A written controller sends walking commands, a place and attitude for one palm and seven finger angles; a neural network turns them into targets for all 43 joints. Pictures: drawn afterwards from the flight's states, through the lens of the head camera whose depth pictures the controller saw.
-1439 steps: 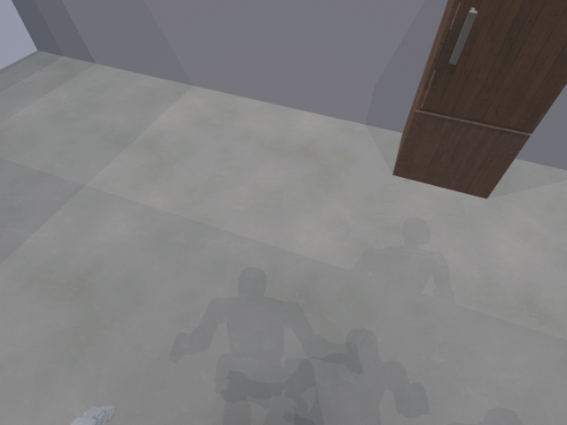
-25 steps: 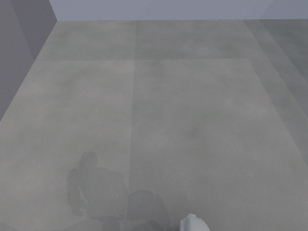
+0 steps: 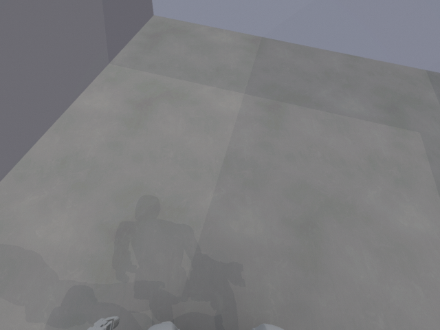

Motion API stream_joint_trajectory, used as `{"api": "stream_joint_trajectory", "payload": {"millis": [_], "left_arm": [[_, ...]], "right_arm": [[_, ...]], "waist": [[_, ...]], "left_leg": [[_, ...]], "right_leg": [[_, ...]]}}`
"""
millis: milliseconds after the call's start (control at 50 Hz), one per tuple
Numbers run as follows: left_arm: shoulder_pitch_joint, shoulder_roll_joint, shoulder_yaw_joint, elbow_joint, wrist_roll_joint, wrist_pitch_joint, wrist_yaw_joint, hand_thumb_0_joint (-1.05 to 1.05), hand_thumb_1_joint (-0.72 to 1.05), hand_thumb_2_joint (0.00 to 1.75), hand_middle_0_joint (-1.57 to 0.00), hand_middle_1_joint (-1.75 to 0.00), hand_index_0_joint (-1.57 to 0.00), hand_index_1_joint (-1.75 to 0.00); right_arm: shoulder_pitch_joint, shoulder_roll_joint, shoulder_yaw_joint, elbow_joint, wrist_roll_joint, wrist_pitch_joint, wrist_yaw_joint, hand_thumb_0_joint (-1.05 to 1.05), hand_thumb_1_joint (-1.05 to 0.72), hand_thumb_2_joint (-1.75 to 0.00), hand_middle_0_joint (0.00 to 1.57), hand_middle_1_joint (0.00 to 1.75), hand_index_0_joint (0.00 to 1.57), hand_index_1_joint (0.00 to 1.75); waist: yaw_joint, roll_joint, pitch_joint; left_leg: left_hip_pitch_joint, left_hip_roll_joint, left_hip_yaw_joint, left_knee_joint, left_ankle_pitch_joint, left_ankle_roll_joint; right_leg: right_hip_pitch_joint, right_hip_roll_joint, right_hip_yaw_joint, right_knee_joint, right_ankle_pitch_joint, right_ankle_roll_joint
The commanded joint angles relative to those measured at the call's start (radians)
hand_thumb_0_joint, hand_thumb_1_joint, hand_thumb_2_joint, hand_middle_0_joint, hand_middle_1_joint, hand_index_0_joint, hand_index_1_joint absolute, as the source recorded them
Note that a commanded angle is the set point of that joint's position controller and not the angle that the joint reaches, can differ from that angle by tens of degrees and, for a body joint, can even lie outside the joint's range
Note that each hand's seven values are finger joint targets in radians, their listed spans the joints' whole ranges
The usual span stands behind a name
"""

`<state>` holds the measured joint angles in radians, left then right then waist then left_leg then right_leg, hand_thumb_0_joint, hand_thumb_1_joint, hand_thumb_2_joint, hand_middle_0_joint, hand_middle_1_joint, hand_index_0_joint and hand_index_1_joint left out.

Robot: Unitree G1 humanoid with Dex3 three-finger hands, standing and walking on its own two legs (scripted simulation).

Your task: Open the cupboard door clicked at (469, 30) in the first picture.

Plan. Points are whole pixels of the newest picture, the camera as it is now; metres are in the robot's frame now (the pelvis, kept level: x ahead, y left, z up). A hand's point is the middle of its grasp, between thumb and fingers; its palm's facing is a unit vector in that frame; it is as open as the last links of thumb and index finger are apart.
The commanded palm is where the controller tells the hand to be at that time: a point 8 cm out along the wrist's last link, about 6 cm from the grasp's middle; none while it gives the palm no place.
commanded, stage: turn to face it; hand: left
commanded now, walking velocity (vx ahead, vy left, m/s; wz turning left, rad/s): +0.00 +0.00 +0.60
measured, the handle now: out of the picture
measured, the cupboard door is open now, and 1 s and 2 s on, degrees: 43 43 43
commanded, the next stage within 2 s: none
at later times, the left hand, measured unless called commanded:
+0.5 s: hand out of the picture +0.03 +0.10 -0.12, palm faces +0.31 -0.91 -0.29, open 7.4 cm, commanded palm none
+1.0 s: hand out of the picture -0.02 +0.12 -0.14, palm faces +0.61 -0.75 -0.27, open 7.4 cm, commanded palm none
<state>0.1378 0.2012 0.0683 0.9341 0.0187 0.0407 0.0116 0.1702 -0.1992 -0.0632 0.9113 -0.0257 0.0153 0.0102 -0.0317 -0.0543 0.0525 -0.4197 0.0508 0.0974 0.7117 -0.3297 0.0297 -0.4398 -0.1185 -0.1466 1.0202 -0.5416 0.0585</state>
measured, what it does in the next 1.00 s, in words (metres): steps to the right, turning left: right foot, then left foot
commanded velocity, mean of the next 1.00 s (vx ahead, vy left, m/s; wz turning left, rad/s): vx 0.00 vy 0.00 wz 0.60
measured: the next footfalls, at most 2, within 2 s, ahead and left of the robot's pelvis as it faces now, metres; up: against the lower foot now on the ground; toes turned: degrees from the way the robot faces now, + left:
right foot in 0.28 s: +0.08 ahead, -0.16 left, +0.00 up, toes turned +5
left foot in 0.76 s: +0.00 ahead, +0.02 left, +0.00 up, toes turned +36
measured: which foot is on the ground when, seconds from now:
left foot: down 0.00-0.28, up 0.30-0.74, down 0.76-1.00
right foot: up 0.00-0.26, down 0.28-0.76, up 0.78-1.00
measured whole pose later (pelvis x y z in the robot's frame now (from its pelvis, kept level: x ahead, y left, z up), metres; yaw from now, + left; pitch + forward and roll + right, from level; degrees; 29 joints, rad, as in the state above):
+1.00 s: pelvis +0.04 -0.11 +0.02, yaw +37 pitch +2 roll +1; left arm 0.15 0.25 0.07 0.89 0.01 0.05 0.00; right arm 0.13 -0.22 -0.05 0.92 -0.02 0.05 0.01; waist 0.01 -0.01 0.11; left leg -0.28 0.00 -0.02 0.52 -0.27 -0.01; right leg -0.47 -0.09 -0.02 0.96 -0.44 0.08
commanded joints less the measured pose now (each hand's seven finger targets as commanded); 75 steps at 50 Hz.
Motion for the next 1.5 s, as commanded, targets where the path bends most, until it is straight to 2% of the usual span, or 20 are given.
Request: {"api": "stream_joint_trajectory", "payload": {"millis": [0,220,260,360,600,700,720,740,760,840,1020,1040,1080,1120,1200,1320,1380,1400,1440,1480], "left_arm": [[-0.021,0.081,0.026,-0.093,0.004,-0.03,-0.002,0.0,0.9,0.9,-0.2,-0.3,-0.2,-0.3],[0.161,0.135,0.025,-0.078,-0.008,-0.038,0.0,0.0,0.9,0.9,-0.2,-0.3,-0.2,-0.3],[0.179,0.297,0.043,-0.091,0.013,-0.047,0.016,0.0,0.9,0.9,-0.2,-0.3,-0.2,-0.3],[0.051,0.142,0.007,-0.123,0.001,-0.06,0.024,0.0,0.9,0.9,-0.2,-0.3,-0.2,-0.3],[0.198,0.183,0.033,-0.047,0.011,-0.058,0.026,0.0,0.9,0.9,-0.2,-0.3,-0.2,-0.3],[0.132,0.206,0.044,-0.05,0.002,-0.055,0.013,0.0,0.9,0.9,-0.2,-0.3,-0.2,-0.3],[0.114,0.186,0.044,-0.074,-0.006,-0.052,0.007,0.0,0.9,0.9,-0.2,-0.3,-0.2,-0.3],[0.055,0.125,0.019,-0.131,-0.011,-0.047,-0.001,0.0,0.9,0.9,-0.2,-0.3,-0.2,-0.3],[-0.007,0.152,0.018,-0.162,0.004,-0.027,0.007,0.0,0.9,0.9,-0.2,-0.3,-0.2,-0.3],[0.038,0.136,0.027,-0.1,0.0,-0.012,-0.005,0.0,0.9,0.9,-0.2,-0.3,-0.2,-0.3],[0.083,0.117,0.019,-0.114,-0.008,-0.027,-0.006,0.0,0.9,0.9,-0.2,-0.3,-0.2,-0.3],[0.122,0.136,0.025,-0.106,-0.007,-0.036,-0.003,0.0,0.9,0.9,-0.2,-0.3,-0.2,-0.3],[0.183,0.295,0.055,-0.098,0.015,-0.053,0.016,0.0,0.9,0.9,-0.2,-0.3,-0.2,-0.3],[0.115,0.234,0.039,-0.113,0.003,-0.05,0.029,0.0,0.9,0.9,-0.2,-0.3,-0.2,-0.3],[0.015,0.172,0.017,-0.14,0.006,-0.049,0.025,0.0,0.9,0.9,-0.2,-0.3,-0.2,-0.3],[0.115,0.22,0.04,-0.096,0.011,-0.05,0.021,0.0,0.9,0.9,-0.2,-0.3,-0.2,-0.3],[0.102,0.228,0.048,-0.088,0.003,-0.049,0.016,0.0,0.9,0.9,-0.2,-0.3,-0.2,-0.3],[0.087,0.216,0.047,-0.091,-0.003,-0.046,0.012,0.0,0.9,0.9,-0.2,-0.3,-0.2,-0.3],[0.017,0.11,0.014,-0.173,-0.012,-0.035,0.003,0.0,0.9,0.9,-0.2,-0.3,-0.2,-0.3],[-0.048,0.117,0.018,-0.166,-0.004,-0.02,0.013,0.0,0.9,0.9,-0.2,-0.3,-0.2,-0.3]], "right_arm": [[0.101,-0.195,-0.035,-0.046,-0.002,-0.018,-0.033,0.0,-0.9,-0.9,0.2,0.3,0.2,0.3],[-0.067,-0.226,-0.057,-0.098,0.007,0.019,-0.011,0.0,-0.9,-0.9,0.2,0.3,0.2,0.3],[-0.082,-0.14,-0.043,-0.142,0.015,0.02,0.002,0.0,-0.9,-0.9,0.2,0.3,0.2,0.3],[-0.045,-0.118,-0.034,-0.06,0.008,0.049,0.019,0.0,-0.9,-0.9,0.2,0.3,0.2,0.3],[-0.166,-0.079,-0.006,-0.084,0.016,0.038,0.018,0.0,-0.9,-0.9,0.2,0.3,0.2,0.3],[-0.05,-0.121,-0.019,-0.072,0.009,0.027,0.015,0.0,-0.9,-0.9,0.2,0.3,0.2,0.3],[0.037,-0.2,-0.04,-0.055,0.001,0.017,0.011,0.0,-0.9,-0.9,0.2,0.3,0.2,0.3],[0.092,-0.31,-0.065,-0.05,-0.004,0.017,0.003,0.0,-0.9,-0.9,0.2,0.3,0.2,0.3],[0.124,-0.314,-0.062,-0.029,0.004,0.023,-0.003,0.0,-0.9,-0.9,0.2,0.3,0.2,0.3],[-0.054,-0.237,-0.04,-0.079,0.002,0.007,-0.023,0.0,-0.9,-0.9,0.2,0.3,0.2,0.3],[-0.072,-0.246,-0.058,-0.078,0.001,0.018,-0.013,0.0,-0.9,-0.9,0.2,0.3,0.2,0.3],[-0.084,-0.233,-0.058,-0.085,0.007,0.019,-0.011,0.0,-0.9,-0.9,0.2,0.3,0.2,0.3],[-0.075,-0.122,-0.04,-0.127,0.017,0.015,-0.001,0.0,-0.9,-0.9,0.2,0.3,0.2,0.3],[-0.089,-0.152,-0.05,-0.103,0.01,0.034,-0.003,0.0,-0.9,-0.9,0.2,0.3,0.2,0.3],[-0.05,-0.11,-0.032,-0.063,0.013,0.049,0.021,0.0,-0.9,-0.9,0.2,0.3,0.2,0.3],[-0.11,-0.081,-0.012,-0.077,0.016,0.03,0.026,0.0,-0.9,-0.9,0.2,0.3,0.2,0.3],[-0.043,-0.107,-0.017,-0.07,0.013,0.022,0.02,0.0,-0.9,-0.9,0.2,0.3,0.2,0.3],[0.009,-0.138,-0.027,-0.057,0.01,0.017,0.021,0.0,-0.9,-0.9,0.2,0.3,0.2,0.3],[0.157,-0.326,-0.074,-0.032,-0.002,0.011,0.006,0.0,-0.9,-0.9,0.2,0.3,0.2,0.3],[0.142,-0.291,-0.067,-0.025,-0.001,0.01,-0.017,0.0,-0.9,-0.9,0.2,0.3,0.2,0.3]], "waist": [[0.001,0.254,-0.144],[0.081,0.151,-0.128],[0.102,-0.309,-0.105],[0.011,-0.151,-0.067],[0.089,-0.129,-0.111],[0.006,-0.063,-0.141],[-0.045,0.106,-0.194],[-0.08,0.386,-0.171],[-0.082,0.248,-0.159],[0.02,0.199,-0.088],[0.05,0.234,-0.11],[0.075,0.192,-0.117],[0.107,-0.275,-0.149],[0.078,-0.23,-0.099],[0.02,-0.171,-0.062],[0.081,-0.131,-0.099],[0.041,-0.127,-0.127],[0.006,-0.058,-0.15],[-0.08,0.398,-0.188],[-0.065,0.301,-0.172]], "left_leg": [[0.286,0.243,-0.317,-0.326,0.607,0.115],[0.01,0.098,-0.292,-0.195,0.233,0.044],[-0.203,-0.102,-0.104,0.314,-0.316,-0.069],[-0.169,-0.013,-0.112,0.536,-0.065,-0.097],[-0.046,-0.015,0.001,0.062,-0.134,-0.074],[0.233,-0.023,0.021,-0.214,0.052,-0.032],[0.424,0.108,-0.148,-0.296,0.292,0.04],[0.517,0.379,-0.504,-0.34,0.692,0.201],[0.467,0.414,-0.486,-0.331,0.669,0.249],[0.273,0.217,-0.292,-0.353,0.499,0.141],[0.131,0.126,-0.325,-0.265,0.383,0.087],[0.071,0.091,-0.31,-0.213,0.319,0.053],[-0.209,-0.123,-0.089,0.216,-0.28,-0.075],[-0.185,-0.038,-0.166,0.538,-0.25,-0.068],[-0.129,-0.011,-0.081,0.441,-0.103,-0.097],[-0.034,-0.034,0.015,0.047,-0.128,-0.086],[0.108,-0.047,0.033,-0.148,0.011,-0.064],[0.244,-0.028,0.003,-0.264,0.132,-0.049],[0.486,0.382,-0.516,-0.324,0.83,0.202],[0.416,0.32,-0.445,-0.316,0.657,0.205]], "right_leg": [[-0.222,0.007,0.153,0.228,0.133,0.024],[0.322,0.075,0.088,-0.563,0.305,0.004],[0.336,-0.386,0.525,-0.772,0.441,-0.185],[0.282,-0.186,0.142,-0.653,0.753,-0.15],[0.488,-0.276,0.044,-0.574,0.952,-0.184],[0.313,-0.264,-0.062,-0.388,0.819,-0.111],[0.122,-0.195,-0.099,-0.195,0.594,-0.05],[-0.169,-0.04,-0.079,0.037,-0.101,0.025],[-0.203,-0.024,0.067,0.12,-0.132,0.016],[-0.137,-0.006,0.135,0.139,0.1,0.027],[0.198,0.103,0.063,-0.398,0.207,0.015],[0.3,0.087,0.067,-0.532,0.303,0.01],[0.49,-0.36,0.482,-0.718,0.564,-0.161],[0.323,-0.343,0.418,-0.692,0.6,-0.228],[0.3,-0.206,0.095,-0.652,0.705,-0.153],[0.432,-0.25,0.049,-0.561,0.869,-0.169],[0.389,-0.244,0.003,-0.461,0.848,-0.123],[0.3,-0.228,-0.027,-0.349,0.765,-0.085],[-0.152,-0.012,-0.014,0.051,-0.15,0.026],[-0.199,-0.012,0.123,0.159,-0.062,0.015]]}}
